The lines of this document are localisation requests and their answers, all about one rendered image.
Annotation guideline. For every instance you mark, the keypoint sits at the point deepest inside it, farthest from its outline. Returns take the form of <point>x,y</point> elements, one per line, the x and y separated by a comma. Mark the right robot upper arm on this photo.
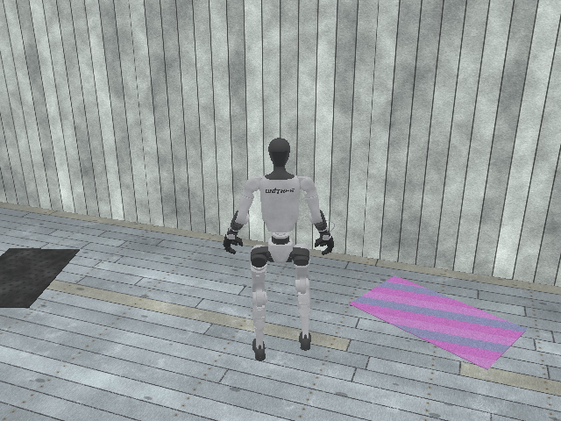
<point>307,184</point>

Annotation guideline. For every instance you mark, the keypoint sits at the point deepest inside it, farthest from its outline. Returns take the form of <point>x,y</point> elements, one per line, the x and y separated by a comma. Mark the robot shin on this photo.
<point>259,319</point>
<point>304,309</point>

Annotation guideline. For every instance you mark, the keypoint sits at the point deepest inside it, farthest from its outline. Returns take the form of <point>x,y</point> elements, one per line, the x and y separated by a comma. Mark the left robot shin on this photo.
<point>259,319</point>

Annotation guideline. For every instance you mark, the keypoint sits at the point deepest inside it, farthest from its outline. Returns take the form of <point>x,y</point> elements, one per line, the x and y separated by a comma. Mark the robot left forearm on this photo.
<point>234,228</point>

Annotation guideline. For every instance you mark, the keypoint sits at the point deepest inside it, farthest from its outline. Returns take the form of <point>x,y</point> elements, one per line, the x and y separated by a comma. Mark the right robot shin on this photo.
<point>304,309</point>

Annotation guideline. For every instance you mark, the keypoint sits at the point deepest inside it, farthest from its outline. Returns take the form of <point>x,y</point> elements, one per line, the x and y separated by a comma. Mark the robot right forearm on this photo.
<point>323,228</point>

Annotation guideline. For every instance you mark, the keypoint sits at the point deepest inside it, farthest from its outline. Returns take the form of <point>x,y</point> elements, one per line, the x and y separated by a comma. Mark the left robot upper arm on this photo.
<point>246,199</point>

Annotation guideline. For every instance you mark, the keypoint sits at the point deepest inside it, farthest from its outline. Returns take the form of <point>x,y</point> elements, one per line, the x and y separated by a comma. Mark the robot right hand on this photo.
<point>329,243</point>

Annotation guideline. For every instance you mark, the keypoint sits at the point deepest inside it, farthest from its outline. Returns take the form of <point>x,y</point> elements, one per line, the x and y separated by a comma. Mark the robot left hand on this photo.
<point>227,244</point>

